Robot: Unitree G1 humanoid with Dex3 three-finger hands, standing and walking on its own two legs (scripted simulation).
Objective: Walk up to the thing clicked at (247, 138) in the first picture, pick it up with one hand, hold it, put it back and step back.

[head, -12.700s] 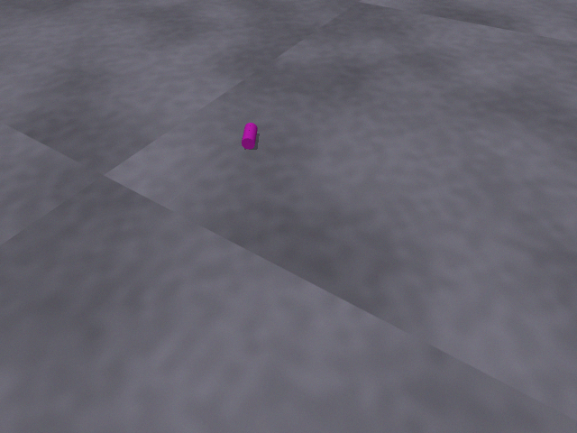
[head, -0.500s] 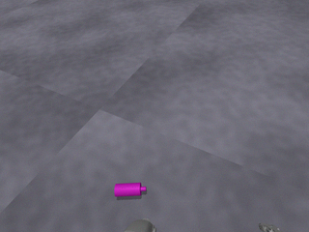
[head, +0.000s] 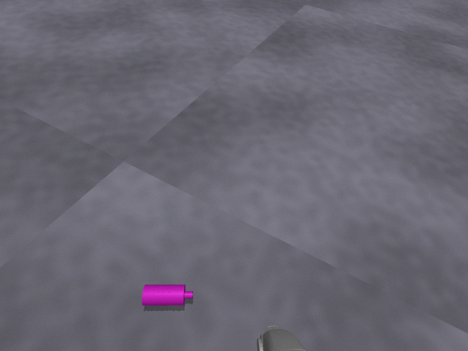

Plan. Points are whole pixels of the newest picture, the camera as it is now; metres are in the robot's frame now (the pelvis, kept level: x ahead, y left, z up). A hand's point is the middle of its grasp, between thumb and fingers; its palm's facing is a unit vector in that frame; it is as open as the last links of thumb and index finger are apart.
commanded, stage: walk up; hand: left
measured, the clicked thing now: (168, 294) +0.45 +0.21 -0.73
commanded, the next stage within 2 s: stand in 0.90 s
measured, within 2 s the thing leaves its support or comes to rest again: neither
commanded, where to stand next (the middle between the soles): +0.09 +0.02 m, yaw +1 degrees
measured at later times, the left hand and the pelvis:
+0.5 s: hand out of the picture +0.09 +0.26 -0.15, palm faces +0.06 -0.91 -0.42, open 7.4 cm; pelvis -0.04 -0.02 -0.03, yaw +3 degrees
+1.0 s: hand out of the picture +0.04 +0.23 -0.14, palm faces -0.06 -0.91 -0.41, open 7.4 cm; pelvis -0.02 -0.04 +0.00, yaw -2 degrees
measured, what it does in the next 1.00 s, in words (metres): steps on the spot: right foot, then left foot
